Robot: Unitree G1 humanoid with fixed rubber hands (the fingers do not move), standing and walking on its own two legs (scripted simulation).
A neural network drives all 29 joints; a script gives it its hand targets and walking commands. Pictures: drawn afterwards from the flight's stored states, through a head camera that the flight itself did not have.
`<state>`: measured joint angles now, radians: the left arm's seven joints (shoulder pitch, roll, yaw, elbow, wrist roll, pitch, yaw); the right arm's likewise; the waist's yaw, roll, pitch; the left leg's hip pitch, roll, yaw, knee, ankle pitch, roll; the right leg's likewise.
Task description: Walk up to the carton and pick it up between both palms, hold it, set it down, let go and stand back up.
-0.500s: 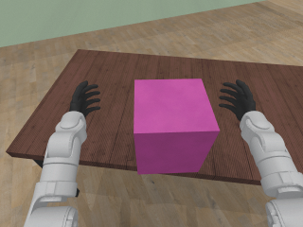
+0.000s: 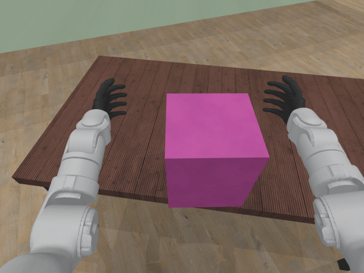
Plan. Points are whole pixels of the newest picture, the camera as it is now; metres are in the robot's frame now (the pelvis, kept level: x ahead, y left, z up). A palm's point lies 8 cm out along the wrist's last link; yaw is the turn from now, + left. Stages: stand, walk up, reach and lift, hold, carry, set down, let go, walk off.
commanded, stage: reach and lift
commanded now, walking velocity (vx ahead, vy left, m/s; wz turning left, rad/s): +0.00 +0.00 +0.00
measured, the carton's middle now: (206, 153) +0.42 -0.03 -0.01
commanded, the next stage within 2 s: none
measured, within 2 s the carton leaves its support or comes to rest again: neither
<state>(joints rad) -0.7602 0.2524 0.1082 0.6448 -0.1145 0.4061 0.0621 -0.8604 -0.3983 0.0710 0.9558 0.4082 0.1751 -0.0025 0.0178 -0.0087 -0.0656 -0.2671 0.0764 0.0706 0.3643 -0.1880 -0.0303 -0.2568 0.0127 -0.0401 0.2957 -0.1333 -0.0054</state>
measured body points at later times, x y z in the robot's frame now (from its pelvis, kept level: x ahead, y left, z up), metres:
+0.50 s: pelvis -0.01 -0.01 -0.02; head +0.04 +0.00 +0.43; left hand +0.41 +0.19 +0.03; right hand +0.43 -0.20 +0.04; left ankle -0.01 +0.13 -0.75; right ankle +0.00 -0.11 -0.75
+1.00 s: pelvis -0.02 -0.01 -0.03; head +0.05 -0.01 +0.41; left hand +0.41 +0.15 +0.02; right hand +0.43 -0.19 +0.02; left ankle -0.01 +0.13 -0.75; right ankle +0.00 -0.11 -0.75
